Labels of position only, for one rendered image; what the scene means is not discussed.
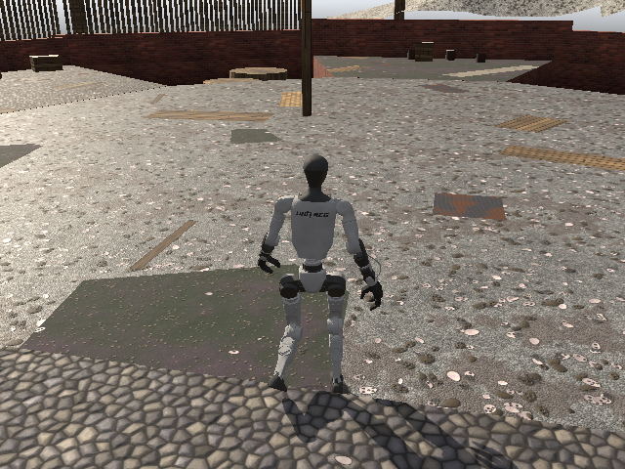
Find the robot left upper arm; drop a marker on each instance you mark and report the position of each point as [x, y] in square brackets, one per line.
[283, 205]

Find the robot right upper arm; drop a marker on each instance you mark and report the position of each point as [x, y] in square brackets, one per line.
[345, 209]

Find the robot right thigh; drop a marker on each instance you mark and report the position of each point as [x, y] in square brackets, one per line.
[335, 290]

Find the robot left hand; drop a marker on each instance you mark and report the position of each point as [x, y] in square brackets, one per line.
[265, 268]

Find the left robot forearm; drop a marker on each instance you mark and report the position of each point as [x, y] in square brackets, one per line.
[266, 250]

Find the robot right hand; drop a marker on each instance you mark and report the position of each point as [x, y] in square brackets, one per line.
[377, 294]

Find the right robot forearm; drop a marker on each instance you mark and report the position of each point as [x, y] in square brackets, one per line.
[364, 265]

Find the robot left foot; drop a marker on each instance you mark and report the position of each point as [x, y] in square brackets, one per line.
[276, 383]

